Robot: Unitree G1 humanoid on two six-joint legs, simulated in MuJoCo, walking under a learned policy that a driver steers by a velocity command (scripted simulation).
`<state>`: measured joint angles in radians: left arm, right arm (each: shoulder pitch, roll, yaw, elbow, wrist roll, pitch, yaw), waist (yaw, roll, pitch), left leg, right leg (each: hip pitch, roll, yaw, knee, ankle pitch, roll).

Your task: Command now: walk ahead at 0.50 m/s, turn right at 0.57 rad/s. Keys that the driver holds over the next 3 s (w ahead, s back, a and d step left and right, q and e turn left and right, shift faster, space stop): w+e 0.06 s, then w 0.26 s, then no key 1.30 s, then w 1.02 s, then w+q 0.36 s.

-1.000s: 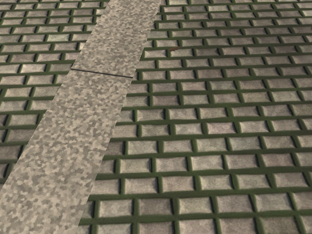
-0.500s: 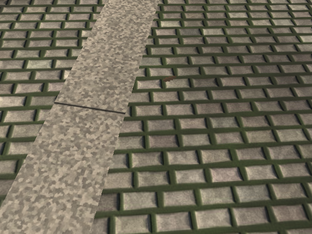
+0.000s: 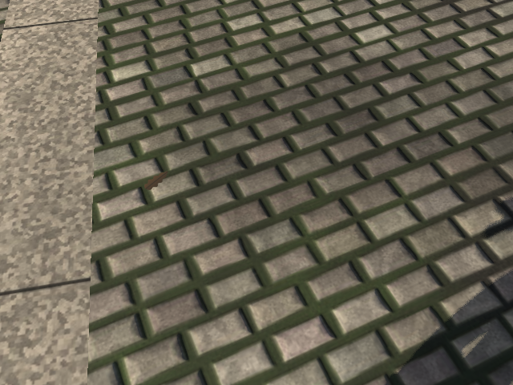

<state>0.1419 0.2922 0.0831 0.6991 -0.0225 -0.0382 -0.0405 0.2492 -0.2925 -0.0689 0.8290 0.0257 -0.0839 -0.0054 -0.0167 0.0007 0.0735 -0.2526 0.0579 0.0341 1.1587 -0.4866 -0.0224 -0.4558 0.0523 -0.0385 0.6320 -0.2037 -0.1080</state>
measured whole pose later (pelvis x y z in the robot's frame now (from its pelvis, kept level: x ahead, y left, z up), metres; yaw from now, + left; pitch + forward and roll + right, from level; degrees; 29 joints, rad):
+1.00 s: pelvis +0.38 +0.01 +0.02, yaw -8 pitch -1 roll +1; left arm 0.20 0.23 0.04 0.83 0.01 0.00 0.03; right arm 0.15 -0.24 -0.01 0.92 -0.01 -0.01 0.00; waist -0.01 0.01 0.02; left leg -0.23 -0.01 0.03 0.50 -0.26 0.01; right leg -0.25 -0.03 0.04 0.53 -0.27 0.03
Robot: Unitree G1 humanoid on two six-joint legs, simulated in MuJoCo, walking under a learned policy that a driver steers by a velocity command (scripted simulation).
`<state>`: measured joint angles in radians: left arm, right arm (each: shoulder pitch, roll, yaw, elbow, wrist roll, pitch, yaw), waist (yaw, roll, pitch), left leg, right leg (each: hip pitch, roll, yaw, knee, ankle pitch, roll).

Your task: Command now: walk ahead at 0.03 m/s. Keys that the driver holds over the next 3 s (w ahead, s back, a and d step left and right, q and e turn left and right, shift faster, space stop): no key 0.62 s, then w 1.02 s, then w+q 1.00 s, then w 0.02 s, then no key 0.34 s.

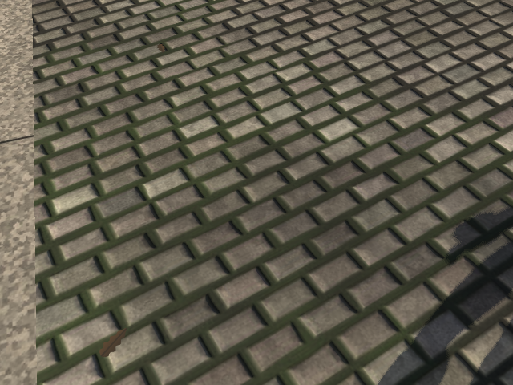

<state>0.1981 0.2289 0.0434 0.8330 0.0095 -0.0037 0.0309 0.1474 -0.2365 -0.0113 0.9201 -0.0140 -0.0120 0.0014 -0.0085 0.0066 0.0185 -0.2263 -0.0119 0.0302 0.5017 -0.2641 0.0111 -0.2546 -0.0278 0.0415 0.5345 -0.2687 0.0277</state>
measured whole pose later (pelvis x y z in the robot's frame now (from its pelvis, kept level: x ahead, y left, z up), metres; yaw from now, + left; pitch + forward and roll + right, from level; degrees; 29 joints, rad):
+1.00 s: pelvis +0.08 -0.04 +0.00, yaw +0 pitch +1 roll +1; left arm 0.39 0.20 0.04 1.12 -0.01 -0.11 -0.01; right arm 0.23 -0.26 -0.05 1.03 0.04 -0.07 0.00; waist 0.03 0.04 -0.02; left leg -0.45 0.03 0.00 1.07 -0.35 0.06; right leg -0.12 0.02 -0.05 0.43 -0.32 -0.04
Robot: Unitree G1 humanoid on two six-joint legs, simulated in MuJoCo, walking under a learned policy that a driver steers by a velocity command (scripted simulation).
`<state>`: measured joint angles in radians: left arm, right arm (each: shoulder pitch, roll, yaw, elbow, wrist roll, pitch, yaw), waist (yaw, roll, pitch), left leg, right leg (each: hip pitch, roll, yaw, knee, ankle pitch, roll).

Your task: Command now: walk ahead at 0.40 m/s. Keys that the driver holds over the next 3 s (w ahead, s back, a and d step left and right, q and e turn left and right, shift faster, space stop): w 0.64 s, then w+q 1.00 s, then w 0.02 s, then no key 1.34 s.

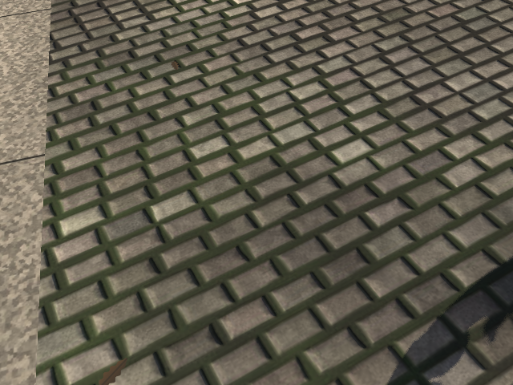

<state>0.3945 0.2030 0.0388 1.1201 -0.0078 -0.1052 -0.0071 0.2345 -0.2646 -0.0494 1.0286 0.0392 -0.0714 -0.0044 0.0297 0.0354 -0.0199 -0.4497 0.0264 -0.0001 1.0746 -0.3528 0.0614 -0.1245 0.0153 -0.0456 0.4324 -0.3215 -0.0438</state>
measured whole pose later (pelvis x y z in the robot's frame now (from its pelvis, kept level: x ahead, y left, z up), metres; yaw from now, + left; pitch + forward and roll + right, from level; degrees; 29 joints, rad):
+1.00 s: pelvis +0.56 +0.01 -0.01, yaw +8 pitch +2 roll +0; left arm 0.10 0.23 0.06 0.89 0.01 -0.12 -0.01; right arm 0.34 -0.27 -0.06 0.97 0.04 -0.07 -0.02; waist -0.02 0.03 0.03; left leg -0.39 0.03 -0.05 1.17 -0.40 0.04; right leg -0.36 -0.01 -0.08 0.47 -0.15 -0.03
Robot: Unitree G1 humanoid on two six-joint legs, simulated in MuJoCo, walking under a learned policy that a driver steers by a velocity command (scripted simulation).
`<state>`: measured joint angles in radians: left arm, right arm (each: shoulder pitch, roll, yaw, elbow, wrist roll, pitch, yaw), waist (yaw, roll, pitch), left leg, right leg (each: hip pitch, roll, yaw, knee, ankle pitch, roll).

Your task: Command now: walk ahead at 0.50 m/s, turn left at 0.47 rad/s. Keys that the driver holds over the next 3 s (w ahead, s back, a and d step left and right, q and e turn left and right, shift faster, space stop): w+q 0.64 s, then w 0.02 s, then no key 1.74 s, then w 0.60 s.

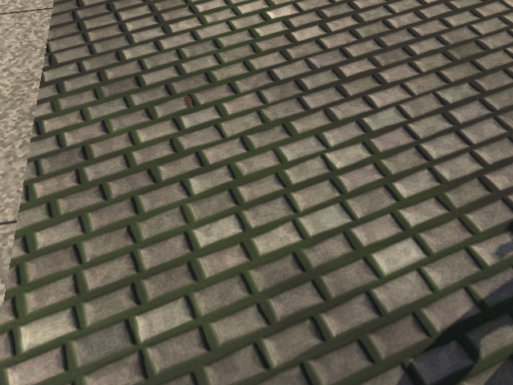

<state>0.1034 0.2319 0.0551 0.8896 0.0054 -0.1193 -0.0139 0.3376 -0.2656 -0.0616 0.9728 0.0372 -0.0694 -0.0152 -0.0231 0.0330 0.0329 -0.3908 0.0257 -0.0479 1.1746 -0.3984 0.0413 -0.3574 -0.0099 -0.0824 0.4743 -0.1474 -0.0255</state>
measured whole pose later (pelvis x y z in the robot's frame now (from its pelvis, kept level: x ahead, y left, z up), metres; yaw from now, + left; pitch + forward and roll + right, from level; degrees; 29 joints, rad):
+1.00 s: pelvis +0.51 +0.13 -0.01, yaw +29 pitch +2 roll -1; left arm 0.05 0.23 0.03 0.79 0.02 -0.09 -0.03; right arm 0.28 -0.27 -0.06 0.81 0.01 0.00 -0.03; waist -0.03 0.02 0.05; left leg -0.35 -0.07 -0.13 1.09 -0.59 -0.03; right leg -0.44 0.03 -0.03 0.50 -0.09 -0.04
